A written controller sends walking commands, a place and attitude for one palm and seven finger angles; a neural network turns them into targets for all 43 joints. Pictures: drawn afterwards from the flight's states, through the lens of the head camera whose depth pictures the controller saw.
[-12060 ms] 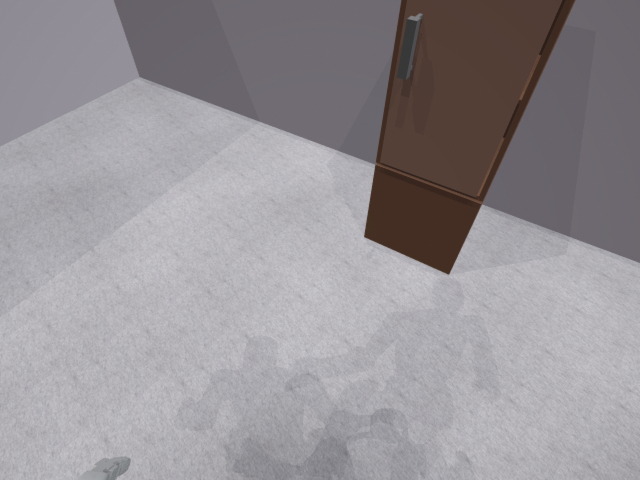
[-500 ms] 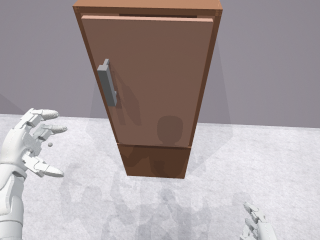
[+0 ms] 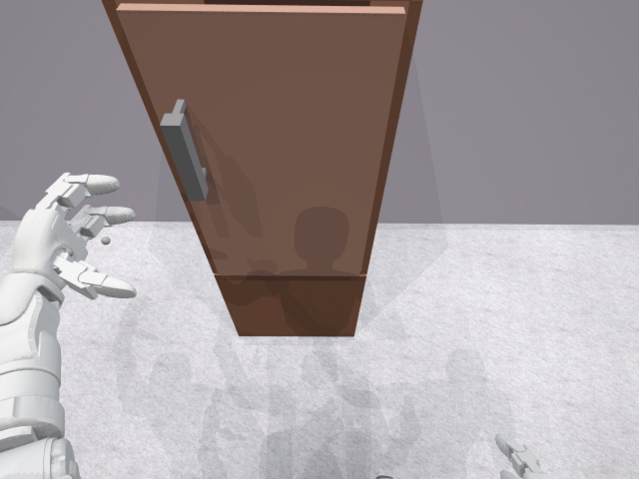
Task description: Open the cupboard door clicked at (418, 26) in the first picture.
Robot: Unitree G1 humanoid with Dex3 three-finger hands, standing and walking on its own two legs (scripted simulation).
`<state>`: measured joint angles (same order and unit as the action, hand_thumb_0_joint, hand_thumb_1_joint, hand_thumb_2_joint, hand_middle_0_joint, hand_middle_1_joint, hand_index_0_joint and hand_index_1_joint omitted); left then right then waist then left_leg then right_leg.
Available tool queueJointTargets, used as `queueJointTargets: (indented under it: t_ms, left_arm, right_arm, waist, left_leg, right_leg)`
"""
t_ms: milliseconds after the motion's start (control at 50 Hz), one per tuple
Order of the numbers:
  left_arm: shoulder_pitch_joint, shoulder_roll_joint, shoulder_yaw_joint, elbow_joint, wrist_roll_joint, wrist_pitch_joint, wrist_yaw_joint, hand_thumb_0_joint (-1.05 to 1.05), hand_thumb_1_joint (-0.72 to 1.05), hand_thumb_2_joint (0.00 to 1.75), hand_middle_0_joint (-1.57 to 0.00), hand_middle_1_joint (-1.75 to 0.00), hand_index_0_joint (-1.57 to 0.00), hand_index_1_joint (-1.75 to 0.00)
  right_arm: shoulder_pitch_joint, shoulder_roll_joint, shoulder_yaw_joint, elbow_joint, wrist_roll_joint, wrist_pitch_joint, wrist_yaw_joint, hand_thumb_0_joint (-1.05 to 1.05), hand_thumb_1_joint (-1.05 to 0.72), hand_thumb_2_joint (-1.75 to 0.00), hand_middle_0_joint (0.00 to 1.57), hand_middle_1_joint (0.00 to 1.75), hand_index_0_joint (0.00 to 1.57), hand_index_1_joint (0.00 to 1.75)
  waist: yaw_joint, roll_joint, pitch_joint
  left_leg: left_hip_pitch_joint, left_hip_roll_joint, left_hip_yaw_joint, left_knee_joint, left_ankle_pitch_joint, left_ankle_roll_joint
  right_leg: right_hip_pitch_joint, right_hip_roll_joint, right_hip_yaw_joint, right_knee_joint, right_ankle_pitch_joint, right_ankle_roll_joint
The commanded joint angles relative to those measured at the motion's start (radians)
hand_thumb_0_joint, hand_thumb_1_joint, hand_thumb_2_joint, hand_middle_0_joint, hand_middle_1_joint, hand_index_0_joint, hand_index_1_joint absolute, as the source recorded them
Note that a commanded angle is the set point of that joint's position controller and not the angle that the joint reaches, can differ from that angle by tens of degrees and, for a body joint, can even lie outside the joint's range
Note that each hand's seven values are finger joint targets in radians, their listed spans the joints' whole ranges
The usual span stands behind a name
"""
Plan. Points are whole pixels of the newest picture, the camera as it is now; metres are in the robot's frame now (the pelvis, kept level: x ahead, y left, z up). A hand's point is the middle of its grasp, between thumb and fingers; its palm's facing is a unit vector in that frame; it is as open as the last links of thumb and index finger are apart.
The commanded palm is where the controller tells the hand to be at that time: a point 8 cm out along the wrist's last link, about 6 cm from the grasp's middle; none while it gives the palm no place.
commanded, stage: move the hooked fingers beside the handle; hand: left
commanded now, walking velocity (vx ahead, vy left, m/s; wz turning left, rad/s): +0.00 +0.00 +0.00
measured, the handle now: (189, 151) +0.55 +0.21 +0.08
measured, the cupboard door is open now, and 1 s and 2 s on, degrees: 0 0 0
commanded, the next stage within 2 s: slide the fingers in behind the handle in 1.88 s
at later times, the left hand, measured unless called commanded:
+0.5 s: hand (121, 201) +0.43 +0.27 +0.09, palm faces +0.03 -1.00 +0.01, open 14.0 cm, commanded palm +0.41 +0.33 +0.09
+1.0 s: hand (130, 175) +0.48 +0.28 +0.09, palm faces +0.01 -1.00 +0.00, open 14.0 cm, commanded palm +0.46 +0.33 +0.08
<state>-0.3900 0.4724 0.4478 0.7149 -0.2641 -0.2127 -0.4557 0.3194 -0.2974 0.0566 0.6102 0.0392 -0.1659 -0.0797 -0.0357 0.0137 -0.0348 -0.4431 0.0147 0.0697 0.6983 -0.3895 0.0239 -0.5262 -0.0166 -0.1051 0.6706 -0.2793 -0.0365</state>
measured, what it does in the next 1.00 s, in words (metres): stands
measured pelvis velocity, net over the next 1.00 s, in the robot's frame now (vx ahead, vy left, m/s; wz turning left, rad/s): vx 0.01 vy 0.02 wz -0.02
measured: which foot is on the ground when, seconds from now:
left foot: down 0.00-1.00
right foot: down 0.00-1.00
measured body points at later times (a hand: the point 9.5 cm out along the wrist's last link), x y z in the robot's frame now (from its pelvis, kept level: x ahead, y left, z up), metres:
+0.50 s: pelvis +0.01 +0.01 -0.01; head +0.09 +0.02 +0.44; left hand +0.43 +0.33 +0.09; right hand +0.08 -0.26 -0.11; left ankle -0.02 +0.10 -0.72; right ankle +0.03 -0.10 -0.72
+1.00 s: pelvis +0.01 +0.02 -0.01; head +0.11 +0.04 +0.43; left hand +0.47 +0.33 +0.10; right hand +0.03 -0.25 -0.12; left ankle -0.02 +0.10 -0.72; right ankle +0.03 -0.10 -0.72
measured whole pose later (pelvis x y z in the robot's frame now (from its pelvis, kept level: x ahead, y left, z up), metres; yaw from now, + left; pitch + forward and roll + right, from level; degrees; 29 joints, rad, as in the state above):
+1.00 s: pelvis +0.01 +0.02 -0.01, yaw -1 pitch +16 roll -2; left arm -0.81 0.62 0.48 1.15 -0.15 -0.33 -0.44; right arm 0.40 -0.29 0.05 0.62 0.01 0.03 -0.04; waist -0.13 0.00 -0.06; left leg -0.63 0.02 0.07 0.79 -0.44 0.05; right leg -0.69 -0.01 -0.10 0.70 -0.29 -0.01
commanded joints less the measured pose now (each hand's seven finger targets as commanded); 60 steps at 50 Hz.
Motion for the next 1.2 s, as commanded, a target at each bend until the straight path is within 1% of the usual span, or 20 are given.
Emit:
queueJointTargets:
  t_ms: [0, 80, 160, 220, 280, 340, 360, 380, 440, 540, 640, 700, 740, 840, 860, 900, 940, 1060, 1100, 1180]
  left_arm:
    - [-0.374, 0.347, 0.101, -0.184, -0.012, -0.094, 0.008, 0.00, -0.50, 0.30, -0.30, -1.20, -0.30, -1.20]
    - [-0.455, 0.330, 0.064, -0.110, -0.006, -0.114, -0.007, 0.00, -0.50, 0.30, -0.30, -1.20, -0.30, -1.20]
    - [-0.475, 0.372, 0.084, -0.052, 0.004, -0.116, -0.020, 0.00, -0.50, 0.30, -0.30, -1.20, -0.30, -1.20]
    - [-0.498, 0.370, 0.074, -0.005, 0.006, -0.112, -0.025, 0.00, -0.50, 0.30, -0.30, -1.20, -0.30, -1.20]
    - [-0.535, 0.351, 0.050, 0.020, 0.016, -0.120, -0.022, 0.00, -0.50, 0.30, -0.30, -1.20, -0.30, -1.20]
    - [-0.587, 0.366, 0.056, -0.008, 0.020, -0.138, -0.011, 0.00, -0.50, 0.30, -0.30, -1.20, -0.30, -1.20]
    - [-0.540, 0.393, 0.091, 0.026, 0.022, -0.138, -0.005, 0.00, -0.50, 0.30, -0.30, -1.20, -0.30, -1.20]
    - [-0.566, 0.363, 0.059, 0.037, 0.024, -0.137, -0.004, 0.00, -0.50, 0.30, -0.30, -1.20, -0.30, -1.20]
    - [-0.615, 0.413, 0.095, 0.102, 0.032, -0.140, 0.003, 0.00, -0.50, 0.30, -0.30, -1.20, -0.30, -1.20]
    - [-0.726, 0.425, 0.063, 0.088, 0.068, -0.167, 0.001, 0.00, -0.50, 0.30, -0.30, -1.20, -0.30, -1.20]
    - [-0.748, 0.429, 0.079, 0.141, 0.049, -0.184, -0.010, 0.00, -0.50, 0.30, -0.30, -1.20, -0.30, -1.20]
    - [-0.752, 0.405, 0.053, 0.193, 0.061, -0.164, -0.011, 0.00, -0.50, 0.30, -0.30, -1.20, -0.30, -1.20]
    - [-0.742, 0.458, 0.089, 0.194, 0.071, -0.160, -0.008, 0.00, -0.50, 0.30, -0.30, -1.20, -0.30, -1.20]
    - [-0.776, 0.441, 0.076, 0.164, 0.077, -0.177, 0.006, 0.00, -0.50, 0.30, -0.30, -1.20, -0.30, -1.20]
    - [-0.755, 0.467, 0.102, 0.188, 0.076, -0.178, 0.010, 0.00, -0.50, 0.30, -0.30, -1.20, -0.30, -1.20]
    - [-0.825, 0.437, 0.066, 0.204, 0.079, -0.180, 0.014, 0.00, -0.50, 0.30, -0.30, -1.20, -0.30, -1.20]
    - [-0.869, 0.440, 0.050, 0.224, 0.094, -0.180, 0.015, 0.00, -0.50, 0.30, -0.30, -1.20, -0.30, -1.20]
    - [-0.972, 0.516, 0.066, 0.310, 0.130, -0.176, 0.028, 0.00, -0.50, 0.30, -0.30, -1.20, -0.30, -1.20]
    - [-0.925, 0.555, 0.102, 0.332, 0.129, -0.177, 0.023, 0.00, -0.50, 0.30, -0.30, -1.20, -0.30, -1.20]
    - [-0.898, 0.532, 0.081, 0.272, 0.131, -0.193, -0.001, 0.00, -0.50, 0.30, -0.30, -1.20, -0.30, -1.20]
  right_arm:
    - [0.025, -0.148, -0.070, -0.113, 0.003, -0.027, -0.013, 0.00, -0.90, -0.90, 0.20, 0.30, 0.20, 0.30]
    - [0.040, -0.151, -0.067, -0.098, 0.005, -0.011, -0.015, 0.00, -0.90, -0.90, 0.20, 0.30, 0.20, 0.30]
    - [0.065, -0.159, -0.072, -0.089, 0.003, 0.005, -0.014, 0.00, -0.90, -0.90, 0.20, 0.30, 0.20, 0.30]
    - [0.078, -0.163, -0.072, -0.092, 0.002, 0.020, -0.011, 0.00, -0.90, -0.90, 0.20, 0.30, 0.20, 0.30]
    - [0.088, -0.160, -0.073, -0.092, 0.003, 0.032, -0.006, 0.00, -0.90, -0.90, 0.20, 0.30, 0.20, 0.30]
    - [0.105, -0.162, -0.076, -0.094, -0.003, 0.045, 0.000, 0.00, -0.90, -0.90, 0.20, 0.30, 0.20, 0.30]
    - [0.111, -0.164, -0.080, -0.095, -0.004, 0.051, 0.001, 0.00, -0.90, -0.90, 0.20, 0.30, 0.20, 0.30]
    - [0.109, -0.162, -0.076, -0.095, -0.002, 0.056, 0.002, 0.00, -0.90, -0.90, 0.20, 0.30, 0.20, 0.30]
    - [0.123, -0.169, -0.077, -0.085, -0.004, 0.073, 0.003, 0.00, -0.90, -0.90, 0.20, 0.30, 0.20, 0.30]
    - [0.146, -0.166, -0.076, -0.077, -0.012, 0.095, 0.005, 0.00, -0.90, -0.90, 0.20, 0.30, 0.20, 0.30]
    - [0.166, -0.173, -0.079, -0.061, -0.015, 0.118, 0.005, 0.00, -0.90, -0.90, 0.20, 0.30, 0.20, 0.30]
    - [0.174, -0.172, -0.078, -0.054, -0.017, 0.132, 0.008, 0.00, -0.90, -0.90, 0.20, 0.30, 0.20, 0.30]
    - [0.186, -0.177, -0.080, -0.059, -0.019, 0.144, 0.010, 0.00, -0.90, -0.90, 0.20, 0.30, 0.20, 0.30]
    - [0.202, -0.175, -0.085, -0.061, -0.026, 0.168, 0.022, 0.00, -0.90, -0.90, 0.20, 0.30, 0.20, 0.30]
    - [0.204, -0.177, -0.084, -0.065, -0.025, 0.174, 0.022, 0.00, -0.90, -0.90, 0.20, 0.30, 0.20, 0.30]
    - [0.202, -0.174, -0.080, -0.058, -0.023, 0.181, 0.019, 0.00, -0.90, -0.90, 0.20, 0.30, 0.20, 0.30]
    - [0.207, -0.176, -0.078, -0.050, -0.024, 0.186, 0.018, 0.00, -0.90, -0.90, 0.20, 0.30, 0.20, 0.30]
    - [0.237, -0.190, -0.069, -0.030, -0.031, 0.195, 0.012, 0.00, -0.90, -0.90, 0.20, 0.30, 0.20, 0.30]
    - [0.245, -0.193, -0.068, -0.042, -0.032, 0.199, 0.011, 0.00, -0.90, -0.90, 0.20, 0.30, 0.20, 0.30]
    - [0.252, -0.184, -0.069, -0.055, -0.037, 0.211, 0.019, 0.00, -0.90, -0.90, 0.20, 0.30, 0.20, 0.30]
  waist:
    - [0.005, 0.032, -0.331]
    - [-0.018, 0.047, -0.309]
    - [-0.010, 0.075, -0.348]
    - [-0.017, 0.045, -0.350]
    - [-0.021, 0.079, -0.346]
    - [-0.028, 0.072, -0.404]
    - [-0.012, 0.062, -0.404]
    - [-0.030, 0.063, -0.382]
    - [-0.036, 0.031, -0.356]
    - [-0.052, 0.130, -0.419]
    - [-0.061, 0.089, -0.447]
    - [-0.070, 0.102, -0.416]
    - [-0.057, 0.101, -0.438]
    - [-0.068, 0.130, -0.456]
    - [-0.063, 0.096, -0.451]
    - [-0.091, 0.089, -0.425]
    - [-0.100, 0.147, -0.401]
    - [-0.137, 0.106, -0.409]
    - [-0.118, 0.085, -0.455]
    - [-0.097, 0.226, -0.529]
  left_leg:
    - [-0.007, -0.015, -0.070, -0.085, 0.283, 0.002]
    - [-0.020, -0.014, -0.071, -0.079, 0.254, 0.003]
    - [-0.014, -0.013, -0.074, -0.068, 0.295, 0.002]
    - [-0.025, -0.012, -0.074, -0.060, 0.315, 0.004]
    - [-0.010, -0.008, -0.081, -0.059, 0.333, -0.001]
    - [0.022, -0.004, -0.089, -0.047, 0.400, -0.003]
    - [0.012, -0.001, -0.087, -0.046, 0.405, -0.004]
    - [0.000, -0.003, -0.081, -0.045, 0.383, -0.003]
    - [-0.042, -0.002, -0.082, -0.044, 0.351, 0.001]
    - [0.022, 0.003, -0.092, -0.020, 0.429, -0.006]
    - [0.047, 0.015, -0.111, -0.007, 0.490, -0.017]
    - [0.025, 0.013, -0.110, -0.009, 0.473, -0.015]
    - [0.031, 0.016, -0.115, -0.003, 0.524, -0.019]
    - [0.076, 0.025, -0.120, 0.010, 0.589, -0.030]
    - [0.048, 0.024, -0.118, 0.009, 0.559, -0.027]
    - [0.021, 0.020, -0.115, 0.004, 0.501, -0.018]
    - [0.033, 0.021, -0.120, 0.008, 0.495, -0.022]
    - [-0.027, 0.017, -0.127, 0.022, 0.386, -0.010]
    - [-0.058, 0.014, -0.119, 0.026, 0.383, -0.003]
    - [0.038, 0.023, -0.122, 0.046, 0.543, -0.026]
  right_leg:
    - [0.275, 0.010, 0.106, -0.050, 0.256, 0.012]
    - [0.239, 0.013, 0.108, -0.049, 0.232, 0.012]
    - [0.238, 0.014, 0.105, -0.036, 0.265, 0.008]
    - [0.233, 0.018, 0.102, -0.026, 0.285, 0.007]
    - [0.191, 0.020, 0.091, -0.022, 0.280, 0.006]
    - [0.196, 0.027, 0.089, -0.009, 0.318, 0.007]
    - [0.203, 0.027, 0.089, -0.008, 0.318, 0.007]
    - [0.187, 0.026, 0.090, -0.011, 0.311, 0.010]
    - [0.184, 0.028, 0.091, -0.009, 0.298, 0.011]
    - [0.137, 0.032, 0.090, 0.006, 0.307, 0.008]
    - [0.115, 0.039, 0.078, 0.010, 0.313, 0.010]
    - [0.090, 0.036, 0.073, 0.008, 0.299, 0.012]
    - [0.098, 0.038, 0.072, 0.017, 0.323, 0.010]
    - [0.065, 0.046, 0.068, 0.018, 0.332, 0.009]
    - [0.082, 0.047, 0.070, 0.019, 0.325, 0.010]
    - [0.072, 0.045, 0.072, 0.013, 0.310, 0.013]
    - [0.024, 0.045, 0.070, 0.014, 0.278, 0.010]
    - [0.010, 0.044, 0.077, 0.016, 0.233, 0.014]
    - [0.062, 0.043, 0.084, 0.025, 0.261, 0.012]
    - [0.033, 0.046, 0.079, 0.043, 0.313, 0.007]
